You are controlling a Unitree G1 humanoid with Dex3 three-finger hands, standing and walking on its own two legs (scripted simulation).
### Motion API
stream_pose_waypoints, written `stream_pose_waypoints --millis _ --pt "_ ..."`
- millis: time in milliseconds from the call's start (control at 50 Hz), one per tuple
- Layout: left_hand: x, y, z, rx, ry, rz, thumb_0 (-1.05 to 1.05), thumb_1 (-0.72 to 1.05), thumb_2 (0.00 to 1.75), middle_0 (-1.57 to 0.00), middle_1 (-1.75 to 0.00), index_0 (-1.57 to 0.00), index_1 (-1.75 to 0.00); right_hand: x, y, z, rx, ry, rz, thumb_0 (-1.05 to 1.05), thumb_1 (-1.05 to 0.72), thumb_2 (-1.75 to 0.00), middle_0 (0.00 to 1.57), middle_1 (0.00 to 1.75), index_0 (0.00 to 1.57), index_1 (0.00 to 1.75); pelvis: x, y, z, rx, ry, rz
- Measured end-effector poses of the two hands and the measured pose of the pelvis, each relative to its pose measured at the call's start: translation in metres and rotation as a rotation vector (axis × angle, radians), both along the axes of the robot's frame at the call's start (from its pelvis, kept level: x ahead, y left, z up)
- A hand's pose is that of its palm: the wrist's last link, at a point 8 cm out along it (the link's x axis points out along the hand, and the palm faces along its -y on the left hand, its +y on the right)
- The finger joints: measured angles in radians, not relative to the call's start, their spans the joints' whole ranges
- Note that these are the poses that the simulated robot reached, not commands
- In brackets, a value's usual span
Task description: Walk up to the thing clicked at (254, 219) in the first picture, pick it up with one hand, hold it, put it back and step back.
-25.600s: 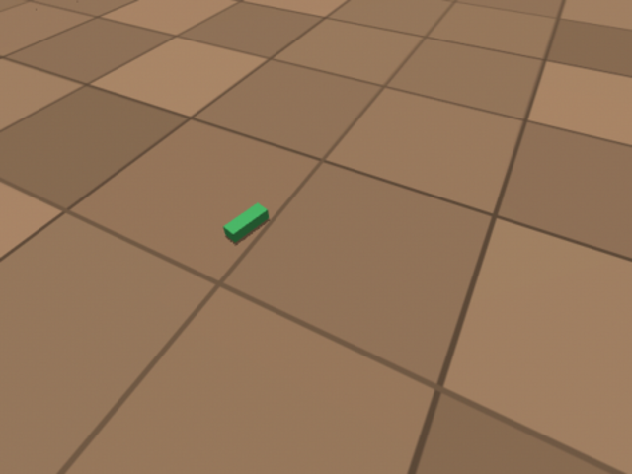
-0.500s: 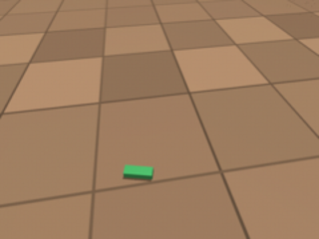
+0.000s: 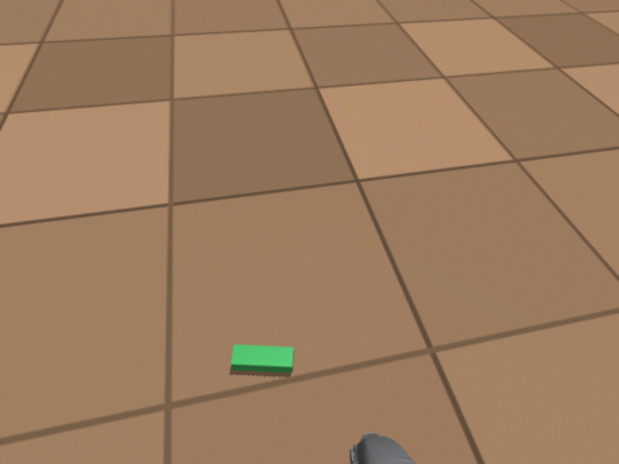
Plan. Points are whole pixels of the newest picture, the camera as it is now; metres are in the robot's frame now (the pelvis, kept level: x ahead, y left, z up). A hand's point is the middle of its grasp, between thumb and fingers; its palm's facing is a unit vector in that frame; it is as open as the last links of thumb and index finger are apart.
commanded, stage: walk up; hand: left
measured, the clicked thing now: (263, 358) +0.55 +0.13 -0.75
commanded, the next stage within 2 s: none
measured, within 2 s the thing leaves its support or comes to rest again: neither
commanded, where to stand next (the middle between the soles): +0.18 -0.06 m, yaw -1 degrees
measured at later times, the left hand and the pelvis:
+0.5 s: hand (179, 409) +0.24 +0.21 -0.16, palm faces -0.02 -0.94 -0.33, open 7.4 cm; pelvis +0.11 -0.04 -0.02, yaw +1 degrees
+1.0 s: hand out of the picture +0.14 +0.22 -0.16, palm faces -0.02 -0.92 -0.40, open 7.4 cm; pelvis +0.08 -0.05 -0.02, yaw +0 degrees
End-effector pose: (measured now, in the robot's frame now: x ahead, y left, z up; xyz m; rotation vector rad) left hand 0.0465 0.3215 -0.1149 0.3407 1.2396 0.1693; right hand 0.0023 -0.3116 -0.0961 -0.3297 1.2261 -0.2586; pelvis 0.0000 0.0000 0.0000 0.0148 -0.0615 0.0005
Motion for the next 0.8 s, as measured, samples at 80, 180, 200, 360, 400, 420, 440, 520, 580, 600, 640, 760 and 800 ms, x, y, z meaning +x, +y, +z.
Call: stream_pose_waypoints --millis 80,180,200,360,400,420,440,520,580,600,640,760,800 --pt "0.056 -0.015 0.003 0.004 -0.046 -0.043 0.01 0.90 0.90 -0.20 -0.30 -0.20 -0.30 0.024 -0.008 -0.012 0.016 0.008 -0.005 0.01 -0.90 -0.90 0.20 0.30 0.21 0.30 0.029 -0.008 -0.006 0.011 0.001 -0.014" --pt "0.128 -0.045 0.001 0.021 -0.133 -0.076 0.01 0.90 0.90 -0.20 -0.30 -0.20 -0.30 0.067 -0.026 -0.040 0.037 0.012 -0.014 0.01 -0.90 -0.90 0.20 0.30 0.21 0.30 0.066 -0.027 -0.022 -0.004 0.005 -0.019" --pt "0.139 -0.052 0.002 0.019 -0.155 -0.080 0.01 0.90 0.90 -0.20 -0.30 -0.20 -0.30 0.077 -0.028 -0.042 0.042 0.010 -0.012 0.01 -0.90 -0.90 0.20 0.30 0.21 0.30 0.070 -0.031 -0.022 -0.009 0.004 -0.015" --pt "0.178 -0.082 0.014 -0.011 -0.217 -0.069 0.01 0.90 0.90 -0.20 -0.30 -0.20 -0.30 0.146 -0.035 -0.028 0.042 -0.045 0.051 0.01 -0.91 -0.90 0.20 0.30 0.21 0.30 0.101 -0.042 -0.009 0.009 0.016 -0.017" --pt "0.180 -0.081 0.011 -0.010 -0.207 -0.066 0.01 0.90 0.90 -0.20 -0.30 -0.21 -0.30 0.157 -0.038 -0.026 0.027 -0.051 0.058 0.01 -0.91 -0.90 0.20 0.30 0.21 0.30 0.107 -0.042 -0.010 -0.001 0.019 -0.015" --pt "0.180 -0.080 0.008 -0.010 -0.202 -0.063 0.01 0.90 0.90 -0.20 -0.30 -0.21 -0.30 0.161 -0.039 -0.026 0.018 -0.050 0.060 0.01 -0.91 -0.90 0.20 0.30 0.21 0.30 0.109 -0.041 -0.011 -0.007 0.019 -0.012" --pt "0.181 -0.078 0.005 -0.011 -0.198 -0.057 0.01 0.90 0.90 -0.20 -0.30 -0.21 -0.30 0.164 -0.040 -0.025 0.008 -0.048 0.063 0.01 -0.91 -0.90 0.20 0.30 0.21 0.30 0.111 -0.040 -0.012 -0.012 0.019 -0.007" --pt "0.181 -0.064 -0.014 -0.023 -0.187 -0.023 0.01 0.90 0.90 -0.20 -0.30 -0.21 -0.30 0.173 -0.039 -0.026 -0.040 -0.035 0.079 0.01 -0.91 -0.90 0.20 0.30 0.21 0.30 0.115 -0.034 -0.024 -0.023 0.011 0.017" --pt "0.176 -0.054 -0.026 -0.030 -0.153 0.009 0.01 0.90 0.90 -0.20 -0.30 -0.21 -0.30 0.174 -0.034 -0.023 -0.058 -0.024 0.080 0.01 -0.91 -0.90 0.20 0.30 0.21 0.30 0.115 -0.030 -0.026 -0.001 0.009 0.011" --pt "0.173 -0.052 -0.027 -0.029 -0.135 0.016 0.01 0.90 0.90 -0.20 -0.30 -0.20 -0.30 0.175 -0.033 -0.021 -0.059 -0.026 0.082 0.01 -0.91 -0.90 0.20 0.30 0.21 0.30 0.114 -0.029 -0.026 -0.010 0.012 0.010" --pt "0.166 -0.048 -0.028 -0.025 -0.101 0.026 0.01 0.90 0.90 -0.20 -0.30 -0.20 -0.30 0.177 -0.033 -0.015 -0.065 -0.031 0.087 0.01 -0.91 -0.90 0.20 0.30 0.21 0.30 0.112 -0.030 -0.023 -0.030 0.018 0.017" --pt "0.136 -0.043 -0.026 0.006 -0.040 0.051 0.01 0.90 0.90 -0.20 -0.30 -0.20 -0.30 0.189 -0.040 -0.011 -0.073 -0.065 0.115 0.01 -0.90 -0.90 0.20 0.30 0.21 0.30 0.101 -0.038 -0.020 -0.033 0.047 -0.003" --pt "0.125 -0.045 -0.026 0.023 -0.025 0.047 0.01 0.90 0.90 -0.20 -0.30 -0.20 -0.30 0.193 -0.044 -0.016 -0.062 -0.084 0.122 0.01 -0.90 -0.90 0.20 0.30 0.21 0.30 0.096 -0.043 -0.023 -0.027 0.046 -0.016"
